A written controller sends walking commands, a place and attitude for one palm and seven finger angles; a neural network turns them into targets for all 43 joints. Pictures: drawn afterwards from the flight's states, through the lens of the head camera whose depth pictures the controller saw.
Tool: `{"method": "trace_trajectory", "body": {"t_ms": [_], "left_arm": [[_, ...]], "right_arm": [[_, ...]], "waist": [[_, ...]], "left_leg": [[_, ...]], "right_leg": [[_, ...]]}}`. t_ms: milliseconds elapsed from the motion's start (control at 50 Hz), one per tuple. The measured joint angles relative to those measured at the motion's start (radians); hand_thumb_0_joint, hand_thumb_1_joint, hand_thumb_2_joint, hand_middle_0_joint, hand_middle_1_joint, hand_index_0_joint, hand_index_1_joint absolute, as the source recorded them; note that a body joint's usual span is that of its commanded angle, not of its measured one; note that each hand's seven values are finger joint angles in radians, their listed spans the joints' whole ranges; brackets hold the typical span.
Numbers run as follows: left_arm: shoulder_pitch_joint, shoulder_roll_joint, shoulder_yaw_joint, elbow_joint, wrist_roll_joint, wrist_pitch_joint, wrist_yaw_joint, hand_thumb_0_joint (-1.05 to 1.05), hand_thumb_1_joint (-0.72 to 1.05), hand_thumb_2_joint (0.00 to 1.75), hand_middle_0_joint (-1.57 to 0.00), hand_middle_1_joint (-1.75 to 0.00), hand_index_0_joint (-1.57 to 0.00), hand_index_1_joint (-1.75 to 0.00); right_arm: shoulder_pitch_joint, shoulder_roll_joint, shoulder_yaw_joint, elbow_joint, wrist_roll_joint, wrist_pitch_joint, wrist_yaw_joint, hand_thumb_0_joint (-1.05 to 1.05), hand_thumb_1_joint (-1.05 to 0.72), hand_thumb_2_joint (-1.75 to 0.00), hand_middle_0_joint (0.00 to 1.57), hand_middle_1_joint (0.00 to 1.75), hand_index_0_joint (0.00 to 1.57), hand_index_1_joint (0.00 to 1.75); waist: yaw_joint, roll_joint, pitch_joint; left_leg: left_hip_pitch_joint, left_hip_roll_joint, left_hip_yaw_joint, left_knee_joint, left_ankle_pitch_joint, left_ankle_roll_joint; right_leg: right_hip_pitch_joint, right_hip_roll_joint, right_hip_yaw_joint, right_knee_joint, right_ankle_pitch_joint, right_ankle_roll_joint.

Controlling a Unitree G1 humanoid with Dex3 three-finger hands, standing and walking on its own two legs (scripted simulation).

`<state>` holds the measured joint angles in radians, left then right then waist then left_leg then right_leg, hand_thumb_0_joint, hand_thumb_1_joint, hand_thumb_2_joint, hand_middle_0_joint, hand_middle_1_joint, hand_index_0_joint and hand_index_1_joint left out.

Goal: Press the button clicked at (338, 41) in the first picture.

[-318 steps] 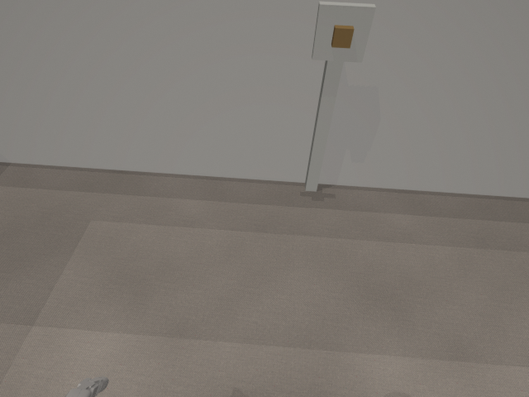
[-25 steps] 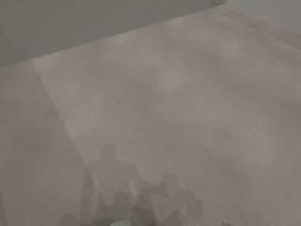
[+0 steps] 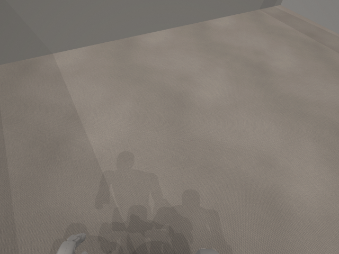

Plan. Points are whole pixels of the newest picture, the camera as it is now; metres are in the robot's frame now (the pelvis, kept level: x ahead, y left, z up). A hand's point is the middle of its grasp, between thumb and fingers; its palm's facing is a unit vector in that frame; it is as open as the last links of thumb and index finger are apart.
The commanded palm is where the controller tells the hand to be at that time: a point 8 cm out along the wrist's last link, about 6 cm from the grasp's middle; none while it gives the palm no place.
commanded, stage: turn to face it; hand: left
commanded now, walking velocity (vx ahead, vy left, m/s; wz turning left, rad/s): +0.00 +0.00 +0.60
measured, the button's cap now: out of the picture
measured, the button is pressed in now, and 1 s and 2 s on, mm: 0 0 0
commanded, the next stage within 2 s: none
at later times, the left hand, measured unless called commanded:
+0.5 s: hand out of the picture +0.02 +0.14 -0.15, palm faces +0.32 -0.90 -0.30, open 7.4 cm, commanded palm none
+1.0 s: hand out of the picture -0.07 +0.22 -0.18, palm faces +0.63 -0.74 -0.24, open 7.4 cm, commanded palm none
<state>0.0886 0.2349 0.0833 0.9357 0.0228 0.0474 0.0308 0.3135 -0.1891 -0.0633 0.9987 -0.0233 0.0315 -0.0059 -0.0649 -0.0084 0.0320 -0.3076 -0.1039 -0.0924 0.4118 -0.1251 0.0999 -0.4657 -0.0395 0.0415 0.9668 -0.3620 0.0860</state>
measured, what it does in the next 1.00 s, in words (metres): steps on the spot, turning left: right foot, then left foot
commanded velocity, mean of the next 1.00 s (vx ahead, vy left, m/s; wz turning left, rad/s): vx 0.00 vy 0.00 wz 0.60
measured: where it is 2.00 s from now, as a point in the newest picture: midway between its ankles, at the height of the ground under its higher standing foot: outside the picture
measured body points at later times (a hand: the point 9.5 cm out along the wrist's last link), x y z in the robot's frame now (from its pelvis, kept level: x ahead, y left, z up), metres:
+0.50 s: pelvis +0.00 -0.07 +0.00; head +0.05 -0.09 +0.45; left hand +0.00 +0.19 -0.12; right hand +0.14 -0.33 -0.16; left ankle -0.06 +0.08 -0.64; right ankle -0.01 -0.17 -0.74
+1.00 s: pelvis +0.00 +0.00 +0.00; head +0.02 +0.06 +0.44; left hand -0.11 +0.26 -0.16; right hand +0.25 -0.13 -0.12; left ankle -0.06 +0.04 -0.74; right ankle +0.10 -0.15 -0.65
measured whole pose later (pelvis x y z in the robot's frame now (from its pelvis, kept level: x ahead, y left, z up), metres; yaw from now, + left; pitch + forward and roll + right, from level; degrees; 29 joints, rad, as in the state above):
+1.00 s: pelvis +0.00 +0.00 +0.00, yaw +37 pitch +0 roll -2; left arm 0.18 0.28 0.06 0.89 0.02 0.06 0.02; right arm 0.13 -0.22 -0.03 0.89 -0.01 0.02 0.01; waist 0.02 -0.04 0.10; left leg -0.20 -0.04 0.00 0.49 -0.29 0.08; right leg -0.52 -0.12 -0.02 1.16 -0.38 0.11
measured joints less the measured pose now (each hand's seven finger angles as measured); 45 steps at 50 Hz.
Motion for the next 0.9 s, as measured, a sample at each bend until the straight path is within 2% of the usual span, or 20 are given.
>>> {"method": "trace_trajectory", "body": {"t_ms": [160, 200, 240, 280, 320, 360, 400, 460, 540, 620, 700, 740, 760, 780, 820, 860, 900], "left_arm": [[-0.031, -0.018, -0.02, -0.044, -0.014, 0.002, 0.001, 0.0, 0.91, 0.9, -0.2, -0.3, -0.2, -0.3], [-0.024, -0.026, -0.027, -0.054, -0.019, -0.003, 0.002, 0.0, 0.91, 0.9, -0.2, -0.3, -0.2, -0.3], [-0.004, -0.028, -0.032, -0.065, -0.023, -0.011, 0.002, 0.0, 0.91, 0.9, -0.2, -0.3, -0.2, -0.3], [0.02, -0.032, -0.037, -0.06, -0.015, -0.018, 0.007, 0.0, 0.9, 0.9, -0.2, -0.3, -0.2, -0.3], [0.044, -0.038, -0.047, -0.05, -0.011, -0.011, 0.008, 0.0, 0.9, 0.9, -0.2, -0.3, -0.2, -0.3], [0.066, -0.041, -0.049, -0.041, -0.013, -0.012, 0.007, 0.0, 0.9, 0.9, -0.2, -0.3, -0.2, -0.3], [0.083, -0.044, -0.052, -0.037, -0.013, -0.019, 0.005, 0.0, 0.9, 0.9, -0.2, -0.3, -0.2, -0.3], [0.108, -0.049, -0.056, -0.038, -0.011, -0.033, 0.003, 0.0, 0.9, 0.9, -0.2, -0.3, -0.2, -0.3], [0.146, -0.056, -0.062, -0.038, -0.005, -0.041, 0.0, 0.0, 0.9, 0.9, -0.2, -0.3, -0.2, -0.3], [0.187, -0.052, -0.063, -0.029, 0.003, -0.037, -0.002, 0.0, 0.9, 0.9, -0.2, -0.3, -0.2, -0.3], [0.222, -0.029, -0.055, -0.016, 0.007, -0.027, -0.004, 0.0, 0.9, 0.9, -0.2, -0.3, -0.2, -0.3], [0.238, -0.008, -0.048, -0.008, 0.004, -0.022, -0.006, 0.0, 0.9, 0.9, -0.2, -0.3, -0.2, -0.3], [0.245, 0.003, -0.043, -0.004, 0.0, -0.02, -0.008, 0.0, 0.9, 0.9, -0.2, -0.3, -0.2, -0.3], [0.239, 0.018, -0.037, 0.005, -0.005, -0.012, -0.009, 0.0, 0.9, 0.9, -0.2, -0.3, -0.2, -0.3], [0.219, 0.039, -0.03, 0.014, -0.007, 0.012, -0.006, 0.0, 0.9, 0.9, -0.2, -0.3, -0.2, -0.3], [0.197, 0.047, -0.023, 0.015, -0.007, 0.023, -0.004, 0.0, 0.9, 0.9, -0.2, -0.3, -0.2, -0.3], [0.17, 0.049, -0.019, 0.005, -0.006, 0.022, -0.008, 0.01, 0.91, 0.9, -0.2, -0.3, -0.2, -0.3]], "right_arm": [[0.005, -0.022, -0.015, -0.021, -0.004, 0.016, 0.004, 0.01, -0.91, -0.9, 0.2, 0.3, 0.21, 0.3], [-0.003, -0.033, -0.021, -0.026, -0.004, 0.022, 0.007, 0.01, -0.91, -0.9, 0.2, 0.3, 0.21, 0.3], [-0.01, -0.043, -0.028, -0.034, 0.002, 0.028, 0.01, 0.01, -0.91, -0.9, 0.2, 0.3, 0.21, 0.3], [-0.033, -0.057, -0.036, -0.036, 0.006, 0.035, 0.01, 0.01, -0.91, -0.9, 0.2, 0.3, 0.21, 0.3], [-0.045, -0.071, -0.043, -0.045, -0.001, 0.038, 0.011, 0.01, -0.91, -0.9, 0.2, 0.3, 0.2, 0.3], [-0.053, -0.084, -0.046, -0.053, -0.003, 0.038, 0.017, 0.01, -0.91, -0.9, 0.2, 0.3, 0.2, 0.3], [-0.061, -0.095, -0.047, -0.059, -0.002, 0.041, 0.023, 0.01, -0.91, -0.9, 0.2, 0.3, 0.2, 0.3], [-0.077, -0.108, -0.045, -0.058, -0.002, 0.052, 0.027, 0.01, -0.91, -0.9, 0.2, 0.3, 0.2, 0.3], [-0.115, -0.117, -0.038, -0.053, -0.003, 0.068, 0.028, 0.01, -0.91, -0.9, 0.2, 0.3, 0.2, 0.3], [-0.173, -0.114, -0.024, -0.059, -0.001, 0.071, 0.03, 0.01, -0.91, -0.9, 0.2, 0.3, 0.2, 0.3], [-0.233, -0.098, -0.005, -0.081, 0.005, 0.057, 0.034, 0.01, -0.91, -0.9, 0.19, 0.3, 0.2, 0.3], [-0.25, -0.089, 0.005, -0.101, 0.005, 0.041, 0.034, 0.01, -0.91, -0.9, 0.2, 0.3, 0.2, 0.3], [-0.256, -0.086, 0.008, -0.111, 0.004, 0.028, 0.036, 0.01, -0.91, -0.9, 0.2, 0.3, 0.2, 0.3], [-0.264, -0.078, 0.01, -0.119, 0.005, 0.014, 0.035, 0.01, -0.91, -0.9, 0.2, 0.3, 0.2, 0.3], [-0.266, -0.065, 0.018, -0.127, 0.013, -0.004, 0.034, 0.01, -0.91, -0.9, 0.2, 0.3, 0.2, 0.3], [-0.254, -0.055, 0.023, -0.129, 0.014, -0.01, 0.024, 0.01, -0.91, -0.9, 0.2, 0.3, 0.2, 0.3], [-0.237, -0.048, 0.027, -0.127, 0.012, -0.01, 0.016, 0.01, -0.91, -0.9, 0.2, 0.3, 0.2, 0.3]], "waist": [[-0.021, 0.038, 0.01], [-0.017, 0.047, 0.011], [-0.003, 0.046, 0.004], [0.011, 0.057, 0.006], [0.005, 0.064, 0.01], [0.005, 0.06, 0.012], [0.006, 0.056, 0.019], [0.018, 0.048, 0.031], [0.039, 0.039, 0.047], [0.065, 0.026, 0.068], [0.095, 0.002, 0.086], [0.103, -0.016, 0.087], [0.105, -0.025, 0.084], [0.106, -0.043, 0.091], [0.116, -0.057, 0.099], [0.115, -0.053, 0.092], [0.108, -0.044, 0.085]], "left_leg": [[-0.033, -0.024, -0.108, 0.005, 0.019, -0.036], [-0.041, -0.033, -0.132, 0.012, 0.02, -0.052], [-0.057, -0.048, -0.144, 0.039, 0.01, -0.071], [-0.116, -0.04, -0.108, 0.186, -0.156, -0.107], [-0.186, -0.027, -0.044, 0.404, -0.259, -0.131], [-0.232, 0.005, 0.014, 0.579, -0.263, -0.152], [-0.254, 0.044, 0.047, 0.69, -0.237, -0.169], [-0.252, 0.094, 0.064, 0.755, -0.218, -0.188], [-0.219, 0.134, 0.075, 0.73, -0.236, -0.2], [-0.163, 0.149, 0.109, 0.606, -0.271, -0.194], [-0.079, 0.138, 0.166, 0.404, -0.283, -0.169], [-0.02, 0.119, 0.197, 0.267, -0.225, -0.15], [0.013, 0.11, 0.208, 0.201, -0.197, -0.11], [0.009, 0.096, 0.207, 0.209, -0.214, -0.07], [0.011, 0.086, 0.193, 0.23, -0.239, -0.036], [0.035, 0.085, 0.173, 0.202, -0.229, -0.033], [0.063, 0.082, 0.148, 0.157, -0.205, -0.032]], "right_leg": [[0.092, 0.059, 0.011, -0.187, -0.066, -0.019], [0.139, 0.071, 0.009, -0.288, -0.047, -0.029], [0.214, 0.067, 0.001, -0.452, 0.023, -0.046], [0.239, 0.069, -0.01, -0.503, 0.058, -0.094], [0.261, 0.054, -0.041, -0.509, 0.072, -0.113], [0.29, 0.033, -0.071, -0.528, 0.078, -0.116], [0.31, 0.015, -0.102, -0.534, 0.073, -0.116], [0.326, -0.01, -0.147, -0.523, 0.054, -0.115], [0.33, -0.04, -0.202, -0.497, 0.027, -0.109], [0.326, -0.068, -0.249, -0.469, 0.002, -0.094], [0.315, -0.095, -0.292, -0.423, -0.031, -0.069], [0.3, -0.116, -0.315, -0.37, -0.063, -0.051], [0.273, -0.131, -0.318, -0.304, -0.081, -0.042], [0.229, -0.141, -0.284, -0.194, -0.123, -0.031], [0.138, -0.115, -0.192, 0.024, -0.197, -0.016], [0.068, -0.093, -0.147, 0.153, -0.184, -0.002], [0.016, -0.084, -0.116, 0.206, -0.134, 0.009]]}}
